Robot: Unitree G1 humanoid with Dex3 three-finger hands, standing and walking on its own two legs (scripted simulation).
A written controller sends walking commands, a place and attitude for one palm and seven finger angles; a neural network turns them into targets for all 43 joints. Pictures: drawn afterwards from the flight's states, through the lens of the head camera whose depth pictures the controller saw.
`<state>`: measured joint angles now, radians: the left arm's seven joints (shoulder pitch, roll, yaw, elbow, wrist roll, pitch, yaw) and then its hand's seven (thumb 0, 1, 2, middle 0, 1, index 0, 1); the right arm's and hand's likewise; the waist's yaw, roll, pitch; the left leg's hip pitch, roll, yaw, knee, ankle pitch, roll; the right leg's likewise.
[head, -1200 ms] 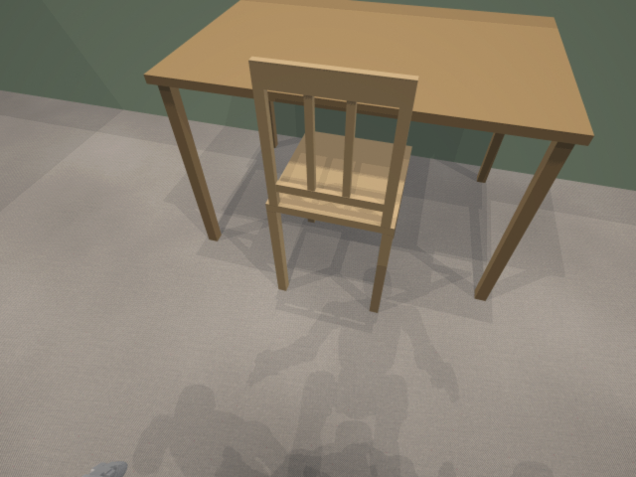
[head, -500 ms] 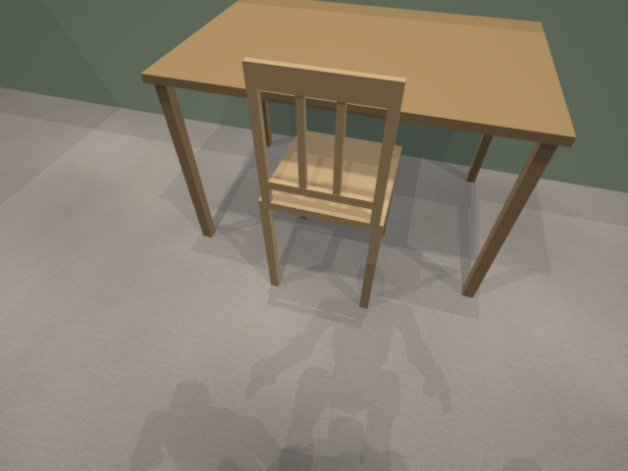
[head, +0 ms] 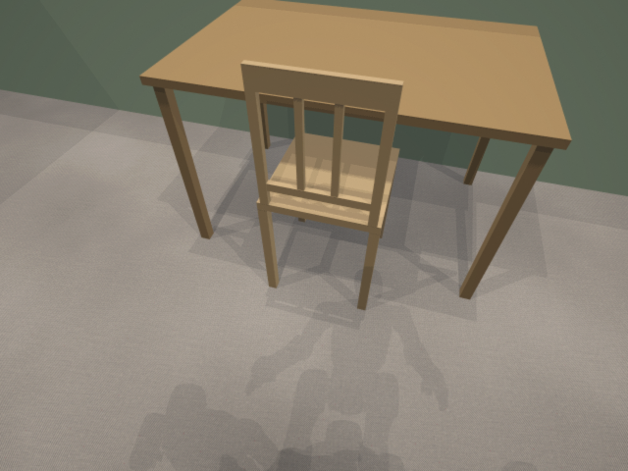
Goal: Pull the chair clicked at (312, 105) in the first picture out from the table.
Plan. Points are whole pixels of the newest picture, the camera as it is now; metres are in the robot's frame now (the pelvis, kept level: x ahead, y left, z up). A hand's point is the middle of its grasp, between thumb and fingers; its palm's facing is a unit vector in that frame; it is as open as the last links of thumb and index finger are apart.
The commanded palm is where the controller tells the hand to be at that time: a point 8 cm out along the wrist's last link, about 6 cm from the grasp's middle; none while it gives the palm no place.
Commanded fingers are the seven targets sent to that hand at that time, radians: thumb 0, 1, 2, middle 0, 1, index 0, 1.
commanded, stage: look at it before walking up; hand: left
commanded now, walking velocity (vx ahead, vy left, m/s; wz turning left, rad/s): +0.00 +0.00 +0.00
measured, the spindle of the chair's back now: (300, 147) +0.89 +0.09 -0.10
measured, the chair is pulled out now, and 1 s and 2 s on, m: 0.00 0.00 0.00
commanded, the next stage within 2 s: turn to face it in 0.24 s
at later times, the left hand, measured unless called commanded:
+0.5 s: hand out of the picture +0.08 +0.25 -0.15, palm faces -0.02 -0.94 -0.35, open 7.4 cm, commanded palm none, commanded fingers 0.00 0.90 0.90 -0.20 -0.30 -0.20 -0.30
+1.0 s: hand out of the picture +0.07 +0.19 -0.18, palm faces -0.14 -0.96 -0.23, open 7.4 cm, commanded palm none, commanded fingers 0.00 0.90 0.90 -0.20 -0.30 -0.20 -0.30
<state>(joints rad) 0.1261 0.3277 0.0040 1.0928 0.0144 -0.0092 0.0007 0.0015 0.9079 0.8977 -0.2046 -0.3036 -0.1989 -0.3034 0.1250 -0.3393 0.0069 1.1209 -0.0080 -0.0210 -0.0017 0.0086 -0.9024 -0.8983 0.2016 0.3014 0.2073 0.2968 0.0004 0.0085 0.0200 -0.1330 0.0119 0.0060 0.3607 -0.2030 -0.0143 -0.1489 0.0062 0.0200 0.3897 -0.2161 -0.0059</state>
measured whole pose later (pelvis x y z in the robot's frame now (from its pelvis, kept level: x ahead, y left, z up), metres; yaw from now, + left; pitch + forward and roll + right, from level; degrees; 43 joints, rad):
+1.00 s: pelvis -0.02 +0.01 -0.02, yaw -9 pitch +0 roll +1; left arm 0.22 0.19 0.03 0.98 0.02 0.04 0.01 0.00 0.91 0.90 -0.20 -0.30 -0.20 -0.30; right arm 0.26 -0.20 -0.04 1.04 -0.01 0.01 -0.02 0.01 -0.90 -0.90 0.20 0.30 0.21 0.30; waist -0.02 -0.01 0.05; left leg -0.26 0.06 0.15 0.58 -0.32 -0.01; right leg -0.34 0.06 0.16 0.63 -0.28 0.00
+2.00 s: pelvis +0.21 +0.00 -0.02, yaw -11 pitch -2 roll -1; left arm 0.14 0.12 0.07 0.99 0.01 -0.08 0.02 -0.02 0.93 0.90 -0.20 -0.30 -0.20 -0.30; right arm 0.42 -0.12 -0.04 1.16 -0.02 -0.02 -0.01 0.01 -0.91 -0.90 0.20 0.30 0.20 0.30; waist -0.06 0.03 0.07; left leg -0.44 0.10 0.06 1.17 -0.36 0.02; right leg -0.29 -0.02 -0.17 0.52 -0.21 -0.05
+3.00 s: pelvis +0.36 +0.05 -0.01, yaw -11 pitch -1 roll -1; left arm 0.16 0.18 0.07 1.04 0.02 0.06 0.04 0.00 0.91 0.90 -0.20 -0.30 -0.20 -0.30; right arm 0.23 -0.13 -0.04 1.05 -0.02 0.01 -0.04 0.01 -0.91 -0.90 0.20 0.30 0.20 0.30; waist 0.00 -0.04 0.06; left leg -0.20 -0.01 0.09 0.51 -0.29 0.06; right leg -0.39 -0.03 0.02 0.82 -0.39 0.01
